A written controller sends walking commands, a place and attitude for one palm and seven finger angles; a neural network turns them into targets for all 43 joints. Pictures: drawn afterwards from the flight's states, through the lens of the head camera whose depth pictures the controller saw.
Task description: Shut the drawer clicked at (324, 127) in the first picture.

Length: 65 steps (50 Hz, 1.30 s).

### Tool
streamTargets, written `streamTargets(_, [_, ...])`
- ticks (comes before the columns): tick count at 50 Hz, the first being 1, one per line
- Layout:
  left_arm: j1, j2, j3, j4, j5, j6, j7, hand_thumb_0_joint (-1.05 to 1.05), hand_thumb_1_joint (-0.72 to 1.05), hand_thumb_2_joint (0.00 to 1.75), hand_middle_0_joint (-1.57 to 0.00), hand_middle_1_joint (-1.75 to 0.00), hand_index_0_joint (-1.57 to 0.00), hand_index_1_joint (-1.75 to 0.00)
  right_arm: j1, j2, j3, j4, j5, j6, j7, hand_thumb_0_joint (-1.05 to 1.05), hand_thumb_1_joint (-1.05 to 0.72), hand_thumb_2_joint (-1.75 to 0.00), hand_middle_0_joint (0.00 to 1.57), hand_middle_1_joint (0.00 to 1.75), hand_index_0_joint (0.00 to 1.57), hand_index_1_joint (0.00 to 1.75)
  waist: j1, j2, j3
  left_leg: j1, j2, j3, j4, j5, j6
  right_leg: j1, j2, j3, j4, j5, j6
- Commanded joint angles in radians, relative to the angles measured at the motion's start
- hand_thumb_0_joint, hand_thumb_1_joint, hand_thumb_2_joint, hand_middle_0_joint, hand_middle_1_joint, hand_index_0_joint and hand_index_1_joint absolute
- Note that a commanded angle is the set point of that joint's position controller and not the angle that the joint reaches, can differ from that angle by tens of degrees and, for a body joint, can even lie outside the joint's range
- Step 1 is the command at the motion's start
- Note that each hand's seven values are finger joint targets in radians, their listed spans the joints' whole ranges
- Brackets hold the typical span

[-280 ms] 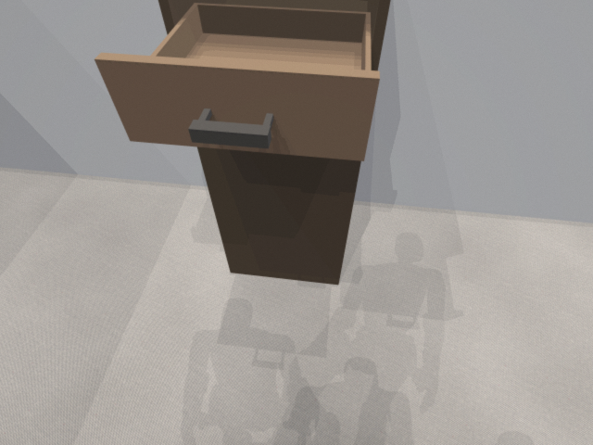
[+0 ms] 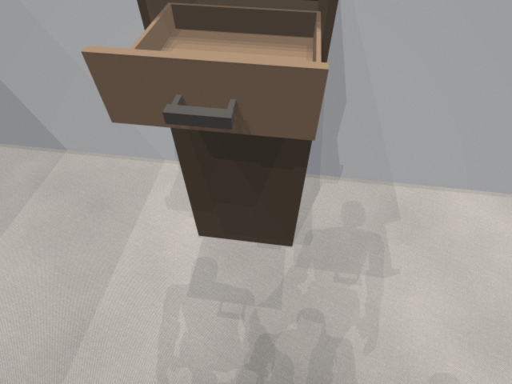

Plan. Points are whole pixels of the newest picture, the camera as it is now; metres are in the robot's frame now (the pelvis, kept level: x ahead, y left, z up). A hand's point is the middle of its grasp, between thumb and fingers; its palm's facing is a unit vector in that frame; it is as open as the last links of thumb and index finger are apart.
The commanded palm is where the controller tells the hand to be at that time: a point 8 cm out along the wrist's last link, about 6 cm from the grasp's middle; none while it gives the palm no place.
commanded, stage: look at it before walking up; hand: left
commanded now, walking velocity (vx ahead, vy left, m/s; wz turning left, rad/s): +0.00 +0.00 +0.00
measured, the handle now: (202, 109) +0.50 +0.12 +0.17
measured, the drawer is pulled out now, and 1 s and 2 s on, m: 0.28 0.28 0.28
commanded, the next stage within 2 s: take the last steps up to it in 0.56 s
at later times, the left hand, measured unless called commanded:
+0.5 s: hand out of the picture +0.00 +0.17 -0.18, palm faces +0.04 -0.98 -0.19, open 7.4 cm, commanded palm none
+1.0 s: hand out of the picture +0.01 +0.17 -0.18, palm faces +0.00 -0.98 -0.19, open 7.4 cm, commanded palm none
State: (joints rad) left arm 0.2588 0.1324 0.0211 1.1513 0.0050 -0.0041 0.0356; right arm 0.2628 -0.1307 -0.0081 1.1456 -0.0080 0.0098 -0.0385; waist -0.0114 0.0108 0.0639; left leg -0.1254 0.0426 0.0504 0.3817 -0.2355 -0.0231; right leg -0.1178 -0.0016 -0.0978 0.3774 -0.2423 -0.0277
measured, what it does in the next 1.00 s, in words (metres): stands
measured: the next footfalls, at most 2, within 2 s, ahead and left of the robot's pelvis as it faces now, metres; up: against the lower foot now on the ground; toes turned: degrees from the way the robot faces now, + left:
left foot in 1.30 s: +0.22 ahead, +0.05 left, +0.00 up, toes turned -4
right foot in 1.52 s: +0.18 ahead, -0.14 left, +0.00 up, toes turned -7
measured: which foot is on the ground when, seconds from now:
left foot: down 0.00-1.00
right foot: down 0.00-1.00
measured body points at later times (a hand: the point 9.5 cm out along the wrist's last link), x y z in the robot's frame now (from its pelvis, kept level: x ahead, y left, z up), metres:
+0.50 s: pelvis +0.00 +0.00 +0.00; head +0.02 +0.00 +0.45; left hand +0.00 +0.22 -0.16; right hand -0.01 -0.21 -0.17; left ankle -0.02 +0.13 -0.74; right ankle -0.02 -0.10 -0.74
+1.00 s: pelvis +0.03 -0.01 -0.01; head +0.05 -0.02 +0.44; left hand +0.01 +0.22 -0.17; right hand -0.03 -0.22 -0.17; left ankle -0.02 +0.13 -0.74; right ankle -0.02 -0.10 -0.74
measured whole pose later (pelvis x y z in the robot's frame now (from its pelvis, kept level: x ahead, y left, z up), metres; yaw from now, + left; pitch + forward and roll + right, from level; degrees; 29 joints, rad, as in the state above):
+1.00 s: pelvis +0.03 -0.01 -0.01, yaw -2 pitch +0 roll +1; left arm 0.31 0.15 0.06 1.13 0.02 0.02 0.00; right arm 0.34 -0.13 -0.04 1.14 -0.02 0.00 -0.03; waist -0.02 0.00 0.06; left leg -0.14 0.06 0.09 0.49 -0.34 -0.03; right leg -0.18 0.01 -0.06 0.54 -0.36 -0.04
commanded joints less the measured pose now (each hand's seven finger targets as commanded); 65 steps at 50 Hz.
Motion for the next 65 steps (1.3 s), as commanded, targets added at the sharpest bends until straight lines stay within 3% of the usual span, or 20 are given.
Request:
streamTargets(1, [0.074,0.112,0.015,-0.019,0.004,-0.015,0.005,0.00,0.90,0.90,-0.20,-0.30,-0.20,-0.30,0.082,-0.087,-0.012,-0.021,-0.001,-0.008,-0.009,0.00,-0.90,-0.90,0.20,0.30,0.20,0.30,0.006,-0.008,0.005,-0.007,0.079,-0.051,-0.046,0.200,0.032,-0.020,-0.112,0.088,-0.075,0.220,-0.007])
streamTargets(34, [0.070,0.113,0.013,-0.020,0.004,-0.015,0.005,0.00,0.90,0.90,-0.20,-0.30,-0.20,-0.30,0.091,-0.089,-0.014,-0.018,-0.005,-0.007,-0.010,0.00,-0.90,-0.90,0.20,0.30,0.20,0.30,0.003,-0.007,0.009,-0.006,0.080,-0.049,-0.050,0.196,0.031,-0.015,-0.112,0.093,-0.076,0.225,-0.007])
streamTargets(39, [0.073,0.115,0.028,-0.019,0.011,-0.001,-0.009,0.00,0.90,0.90,-0.20,-0.30,-0.20,-0.30,0.113,-0.102,-0.026,-0.009,-0.015,-0.001,-0.007,0.00,-0.90,-0.90,0.20,0.30,0.20,0.30,-0.002,-0.001,0.055,-0.035,0.080,-0.038,-0.041,-0.055,0.044,-0.078,-0.086,0.101,-0.056,-0.083,-0.022])
streamTargets(41, [0.076,0.115,0.035,-0.031,0.016,0.005,-0.017,0.00,0.90,0.90,-0.20,-0.30,-0.20,-0.30,0.112,-0.106,-0.033,-0.020,-0.015,0.004,-0.004,0.00,-0.90,-0.90,0.20,0.30,0.20,0.30,-0.001,-0.003,0.104,-0.066,0.094,-0.055,-0.058,-0.194,0.059,-0.134,-0.068,0.107,-0.040,-0.195,-0.028])
streamTargets(43, [0.064,0.112,0.040,-0.048,0.020,0.010,-0.026,0.00,0.90,0.90,-0.20,-0.30,-0.20,-0.30,0.124,-0.127,-0.043,-0.025,-0.021,0.004,-0.005,0.00,-0.90,-0.90,0.20,0.30,0.20,0.30,-0.008,0.046,0.146,-0.096,0.127,-0.104,-0.090,-0.280,0.080,-0.184,-0.048,0.099,0.016,-0.209,-0.032])
streamTargets(46, [0.067,0.090,0.044,-0.067,0.022,0.001,-0.036,0.00,0.90,0.90,-0.20,-0.30,-0.20,-0.30,0.150,-0.149,-0.054,-0.028,-0.018,-0.009,-0.008,0.00,-0.90,-0.90,0.20,0.30,0.20,0.30,-0.008,0.085,0.109,-0.042,0.205,-0.189,-0.118,-0.258,0.129,-0.216,-0.018,0.058,0.133,-0.119,-0.028])
streamTargets(48, [0.072,0.082,0.045,-0.075,0.023,-0.004,-0.041,0.00,0.90,0.90,-0.20,-0.30,-0.20,-0.30,0.156,-0.162,-0.059,-0.032,-0.021,-0.016,-0.011,0.00,-0.90,-0.90,0.20,0.30,0.20,0.30,-0.002,0.111,0.079,-0.033,0.217,-0.179,-0.081,-0.161,0.137,-0.193,-0.019,0.052,0.133,-0.076,-0.028])
streamTargets(49, [0.094,0.088,0.050,-0.069,0.021,-0.008,-0.042,0.00,0.90,0.90,-0.20,-0.30,-0.20,-0.30,0.142,-0.152,-0.057,-0.035,-0.018,-0.018,-0.011,0.00,-0.90,-0.90,0.20,0.30,0.20,0.30,0.013,0.083,0.059,-0.068,0.188,-0.133,-0.025,-0.091,0.119,-0.119,-0.032,0.068,0.084,-0.040,-0.035])
streamTargets(50, [0.148,0.106,0.056,-0.049,0.021,-0.016,-0.037,0.00,0.90,0.90,-0.20,-0.30,-0.20,-0.30,0.113,-0.131,-0.053,-0.049,-0.013,-0.021,-0.011,0.00,-0.90,-0.90,0.20,0.30,0.20,0.30,0.037,-0.012,0.038,-0.143,0.119,-0.045,0.093,-0.027,0.084,-0.004,-0.075,0.143,0.024,0.028,-0.057])
streamTargets(51, [0.231,0.146,0.072,-0.020,0.020,-0.022,-0.025,0.00,0.90,0.90,-0.20,-0.30,-0.20,-0.30,0.073,-0.075,-0.039,-0.075,-0.006,-0.021,-0.008,0.00,-0.90,-0.90,0.20,0.30,0.20,0.30,0.067,-0.193,0.047,-0.307,0.027,0.062,0.253,-0.107,0.045,0.139,-0.182,0.295,-0.060,0.123,-0.099])
streamTargets(52, [0.296,0.177,0.077,0.007,0.018,-0.025,-0.015,0.00,0.90,0.90,-0.20,-0.30,-0.20,-0.30,0.007,-0.072,-0.036,-0.098,-0.009,-0.023,-0.003,0.00,-0.90,-0.90,0.20,0.30,0.20,0.30,0.098,-0.265,0.055,-0.444,-0.007,0.066,0.451,-0.306,0.022,0.224,-0.291,0.429,-0.098,0.349,-0.169])
streamTargets(53, [0.307,0.159,0.069,0.011,0.018,-0.024,-0.008,0.00,0.90,0.90,-0.20,-0.30,-0.20,-0.30,-0.033,-0.085,-0.041,-0.110,-0.009,-0.024,-0.005,0.00,-0.90,-0.90,0.20,0.30,0.20,0.30,0.105,-0.204,0.056,-0.490,0.014,0.010,0.589,-0.363,0.022,0.241,-0.329,0.436,-0.070,0.545,-0.239])
streamTargets(54, [0.284,0.146,0.067,0.004,0.020,-0.023,-0.002,0.00,0.90,0.90,-0.20,-0.30,-0.20,-0.30,-0.042,-0.072,-0.044,-0.113,-0.005,-0.025,-0.006,0.00,-0.90,-0.90,0.20,0.30,0.20,0.30,0.085,-0.144,0.044,-0.513,0.025,-0.010,0.642,-0.359,0.019,0.260,-0.323,0.396,-0.037,0.641,-0.266])
streamTargets(55, [0.254,0.145,0.067,-0.008,0.022,-0.023,0.002,0.00,0.90,0.90,-0.20,-0.30,-0.20,-0.30,-0.047,-0.064,-0.043,-0.118,-0.005,-0.024,-0.003,0.00,-0.90,-0.90,0.20,0.30,0.20,0.30,0.069,-0.113,0.024,-0.500,0.038,-0.016,0.615,-0.358,0.018,0.258,-0.306,0.349,-0.023,0.656,-0.260])
streamTargets(56, [0.236,0.141,0.067,-0.016,0.023,-0.024,0.004,0.00,0.90,0.90,-0.20,-0.30,-0.20,-0.30,-0.049,-0.046,-0.039,-0.119,-0.004,-0.024,0.005,0.00,-0.90,-0.90,0.20,0.30,0.20,0.30,0.060,-0.105,0.004,-0.465,0.041,0.001,0.566,-0.343,0.021,0.243,-0.285,0.319,-0.027,0.627,-0.243])
streamTargets(59, [0.181,0.144,0.061,-0.036,0.022,-0.027,-0.004,0.00,0.90,0.90,-0.20,-0.30,-0.20,-0.30,-0.062,-0.041,-0.033,-0.131,-0.005,-0.018,0.017,0.00,-0.90,-0.90,0.20,0.30,0.20,0.30,0.025,-0.117,0.051,-0.353,0.026,0.035,0.424,-0.208,0.022,0.093,-0.240,0.261,-0.066,0.510,-0.206])
streamTargets(62, [0.121,0.138,0.057,-0.045,0.010,-0.031,-0.015,0.00,0.90,0.90,-0.20,-0.30,-0.20,-0.30,0.041,-0.053,-0.031,-0.097,-0.008,-0.030,0.014,0.00,-0.90,-0.90,0.20,0.30,0.20,0.30,-0.043,-0.101,0.033,-0.108,-0.022,0.087,0.191,-0.012,0.033,-0.021,-0.151,0.165,0.018,0.487,-0.131])
streamTargets(63, [0.112,0.120,0.055,-0.047,0.005,-0.030,-0.015,0.00,0.90,0.90,-0.20,-0.30,-0.20,-0.30,0.133,-0.084,-0.039,-0.065,-0.013,-0.040,0.006,0.00,-0.90,-0.90,0.20,0.30,0.20,0.30,-0.083,-0.060,-0.010,0.062,0.001,0.052,0.091,0.084,0.050,-0.094,-0.121,0.137,0.156,0.483,-0.095])
streamTargets(64, [0.143,0.077,0.047,-0.065,-0.001,-0.029,-0.019,0.00,0.90,0.90,-0.20,-0.30,-0.20,-0.30,0.224,-0.184,-0.061,-0.047,-0.028,-0.051,-0.007,0.00,-0.90,-0.90,0.20,0.30,0.20,0.30,-0.103,0.147,-0.092,0.252,0.209,-0.235,0.048,0.222,0.152,-0.285,-0.020,0.083,0.385,0.213,-0.034])
streamTargets(65, [0.126,0.065,0.041,-0.098,-0.001,-0.034,-0.021,0.00,0.90,0.90,-0.20,-0.30,-0.20,-0.30,0.295,-0.247,-0.074,-0.042,-0.028,-0.045,-0.014,0.00,-0.90,-0.90,0.20,0.30,0.20,0.30,-0.115,0.263,-0.136,0.293,0.434,-0.485,-0.064,0.363,0.287,-0.401,0.052,0.035,0.667,-0.362,-0.006])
